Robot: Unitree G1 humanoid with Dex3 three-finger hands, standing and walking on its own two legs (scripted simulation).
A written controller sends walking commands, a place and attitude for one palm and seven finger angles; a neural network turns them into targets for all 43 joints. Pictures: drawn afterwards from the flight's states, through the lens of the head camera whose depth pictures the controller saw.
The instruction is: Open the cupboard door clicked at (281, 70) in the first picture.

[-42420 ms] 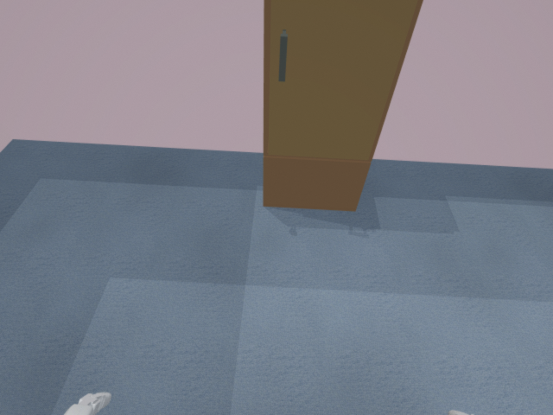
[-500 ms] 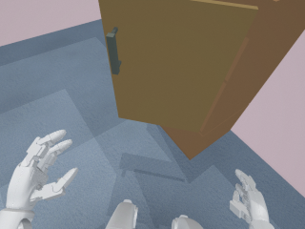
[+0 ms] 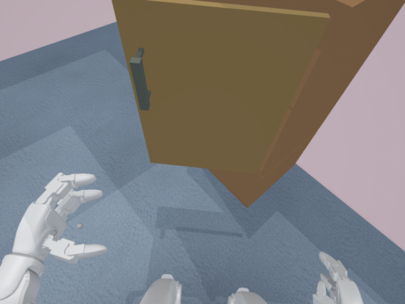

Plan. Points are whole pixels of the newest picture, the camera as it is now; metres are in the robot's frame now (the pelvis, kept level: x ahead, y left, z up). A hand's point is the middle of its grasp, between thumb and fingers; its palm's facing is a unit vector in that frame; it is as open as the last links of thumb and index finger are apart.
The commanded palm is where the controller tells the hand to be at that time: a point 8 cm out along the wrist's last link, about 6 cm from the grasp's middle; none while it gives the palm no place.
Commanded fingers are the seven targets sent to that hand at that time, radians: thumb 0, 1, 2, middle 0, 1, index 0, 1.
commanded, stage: raise the hand with hooked fingers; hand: left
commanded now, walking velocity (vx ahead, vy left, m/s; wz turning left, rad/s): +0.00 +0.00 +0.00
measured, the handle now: (142, 80) +0.58 +0.18 +0.07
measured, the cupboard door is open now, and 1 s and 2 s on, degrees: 43 43 43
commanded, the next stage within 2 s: move the hooked fingers beside the handle in 1.02 s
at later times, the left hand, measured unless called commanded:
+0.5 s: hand (44, 185) +0.29 +0.29 +0.09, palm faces +0.01 -1.00 -0.06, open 13.9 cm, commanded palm +0.26 +0.33 +0.09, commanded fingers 0.00 -0.50 0.30 -0.30 -1.20 -0.30 -1.20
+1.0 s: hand (61, 184) +0.29 +0.26 +0.09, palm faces +0.00 -1.00 -0.04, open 14.0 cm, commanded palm +0.27 +0.31 +0.09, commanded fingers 0.00 -0.50 0.30 -0.30 -1.20 -0.30 -1.20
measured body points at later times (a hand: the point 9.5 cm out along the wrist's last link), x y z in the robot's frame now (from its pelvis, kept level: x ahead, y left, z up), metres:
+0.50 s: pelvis +0.01 +0.01 +0.02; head +0.06 +0.03 +0.47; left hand +0.28 +0.34 +0.10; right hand +0.17 -0.23 -0.06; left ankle +0.04 +0.09 -0.67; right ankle +0.00 -0.12 -0.67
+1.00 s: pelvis +0.01 -0.01 +0.02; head +0.06 -0.01 +0.47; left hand +0.28 +0.31 +0.10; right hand +0.16 -0.27 -0.06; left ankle +0.04 +0.09 -0.67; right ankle +0.00 -0.12 -0.67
